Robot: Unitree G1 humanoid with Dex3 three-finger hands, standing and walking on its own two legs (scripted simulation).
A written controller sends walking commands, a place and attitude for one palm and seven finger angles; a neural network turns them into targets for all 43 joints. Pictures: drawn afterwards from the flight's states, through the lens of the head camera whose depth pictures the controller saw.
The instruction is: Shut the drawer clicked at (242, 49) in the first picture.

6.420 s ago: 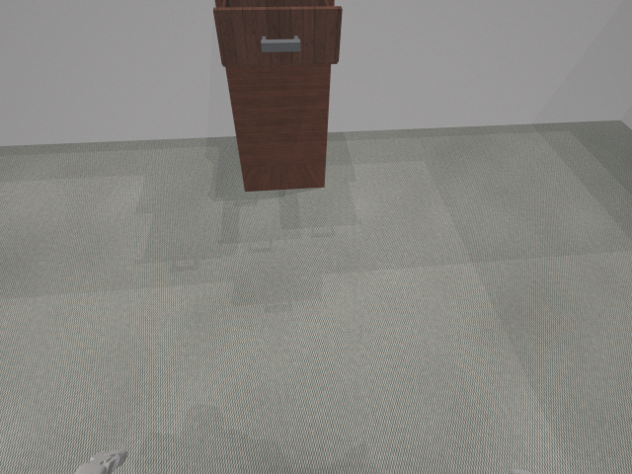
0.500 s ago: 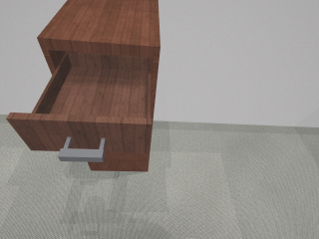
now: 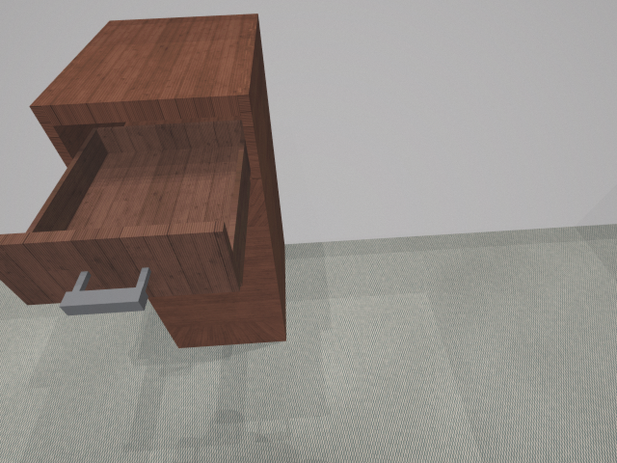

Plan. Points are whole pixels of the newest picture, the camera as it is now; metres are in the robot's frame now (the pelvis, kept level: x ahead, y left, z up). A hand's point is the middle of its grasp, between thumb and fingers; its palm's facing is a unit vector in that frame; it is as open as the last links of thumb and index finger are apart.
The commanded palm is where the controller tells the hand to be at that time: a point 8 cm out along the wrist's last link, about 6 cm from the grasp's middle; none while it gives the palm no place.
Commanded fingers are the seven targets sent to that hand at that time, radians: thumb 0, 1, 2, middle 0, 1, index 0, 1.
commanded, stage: come to a stop and stand still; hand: left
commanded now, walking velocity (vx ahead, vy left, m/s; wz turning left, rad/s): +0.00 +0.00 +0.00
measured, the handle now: (110, 288) +0.34 +0.29 +0.05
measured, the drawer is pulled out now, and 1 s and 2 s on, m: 0.29 0.29 0.29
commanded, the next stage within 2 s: look again from close up in 0.90 s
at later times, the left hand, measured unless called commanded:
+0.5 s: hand out of the picture +0.02 +0.16 -0.17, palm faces +0.04 -0.99 -0.16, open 7.3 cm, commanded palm none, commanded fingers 0.00 0.90 0.90 -0.20 -0.30 -0.20 -0.30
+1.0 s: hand out of the picture +0.05 +0.19 -0.16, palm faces +0.02 -0.98 -0.19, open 7.3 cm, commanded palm none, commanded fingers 0.00 0.90 0.90 -0.20 -0.30 -0.20 -0.30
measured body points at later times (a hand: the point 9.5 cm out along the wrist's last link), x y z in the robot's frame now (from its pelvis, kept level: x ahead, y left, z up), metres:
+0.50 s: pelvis +0.03 +0.00 +0.01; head +0.04 +0.00 +0.46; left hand +0.02 +0.22 -0.15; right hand +0.05 -0.22 -0.15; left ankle +0.07 +0.15 -0.73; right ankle +0.01 -0.11 -0.73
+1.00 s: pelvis +0.05 +0.02 +0.01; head +0.06 +0.02 +0.46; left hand +0.05 +0.24 -0.15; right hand +0.06 -0.21 -0.14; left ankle +0.07 +0.15 -0.73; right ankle +0.01 -0.11 -0.73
